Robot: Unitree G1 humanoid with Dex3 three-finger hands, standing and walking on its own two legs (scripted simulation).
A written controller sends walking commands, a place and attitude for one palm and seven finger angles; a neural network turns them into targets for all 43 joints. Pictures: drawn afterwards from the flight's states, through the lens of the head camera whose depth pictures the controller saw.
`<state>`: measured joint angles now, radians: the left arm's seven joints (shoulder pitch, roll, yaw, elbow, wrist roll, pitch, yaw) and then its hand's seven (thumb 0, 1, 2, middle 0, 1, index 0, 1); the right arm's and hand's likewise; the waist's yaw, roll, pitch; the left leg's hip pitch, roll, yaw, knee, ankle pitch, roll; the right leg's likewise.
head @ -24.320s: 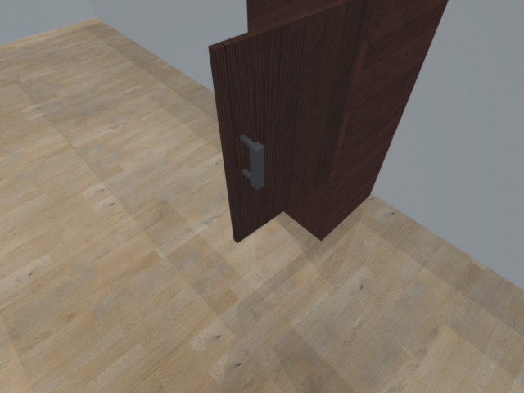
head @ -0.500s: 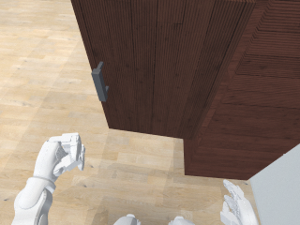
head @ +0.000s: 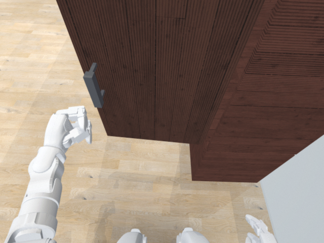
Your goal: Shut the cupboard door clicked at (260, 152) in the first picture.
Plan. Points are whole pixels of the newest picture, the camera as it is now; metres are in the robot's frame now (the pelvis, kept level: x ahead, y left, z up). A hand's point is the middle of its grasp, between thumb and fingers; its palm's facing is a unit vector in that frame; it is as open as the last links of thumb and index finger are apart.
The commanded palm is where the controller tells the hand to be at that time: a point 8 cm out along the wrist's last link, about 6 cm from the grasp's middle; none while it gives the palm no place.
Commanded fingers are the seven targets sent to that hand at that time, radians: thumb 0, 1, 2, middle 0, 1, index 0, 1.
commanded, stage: bring the fist close to the handle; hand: left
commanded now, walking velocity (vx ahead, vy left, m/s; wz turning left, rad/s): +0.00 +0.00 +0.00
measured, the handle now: (96, 85) +0.52 +0.20 +0.06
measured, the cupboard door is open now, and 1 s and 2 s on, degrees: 86 84 67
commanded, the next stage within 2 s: push the door shut along its arc in 0.64 s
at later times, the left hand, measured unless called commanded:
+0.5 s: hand (97, 109) +0.44 +0.18 +0.05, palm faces -0.06 -1.00 -0.02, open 3.1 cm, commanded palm +0.41 +0.23 +0.06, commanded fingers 0.00 0.90 0.90 -1.30 -1.50 -1.30 -1.50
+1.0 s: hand (99, 104) +0.45 +0.18 +0.06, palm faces -0.11 -0.99 -0.03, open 3.1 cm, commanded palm +0.45 +0.22 +0.06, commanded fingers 0.00 0.90 0.90 -1.30 -1.50 -1.30 -1.50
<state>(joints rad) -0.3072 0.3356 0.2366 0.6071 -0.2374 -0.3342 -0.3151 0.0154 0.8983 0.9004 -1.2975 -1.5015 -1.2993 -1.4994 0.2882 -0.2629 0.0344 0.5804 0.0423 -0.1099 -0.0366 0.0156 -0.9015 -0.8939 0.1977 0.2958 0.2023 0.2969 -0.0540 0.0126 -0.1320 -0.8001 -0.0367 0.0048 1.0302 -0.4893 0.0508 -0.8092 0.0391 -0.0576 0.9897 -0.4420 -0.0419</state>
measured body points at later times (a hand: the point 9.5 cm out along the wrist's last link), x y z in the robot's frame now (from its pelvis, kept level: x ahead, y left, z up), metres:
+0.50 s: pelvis +0.00 +0.01 +0.00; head +0.10 +0.02 +0.44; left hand +0.44 +0.24 +0.06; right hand +0.04 -0.25 -0.12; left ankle +0.00 +0.09 -0.67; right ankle +0.02 -0.10 -0.67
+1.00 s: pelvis +0.00 +0.01 -0.01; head +0.09 +0.02 +0.43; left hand +0.45 +0.23 +0.06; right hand +0.07 -0.25 -0.12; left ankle +0.00 +0.09 -0.67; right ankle +0.02 -0.10 -0.67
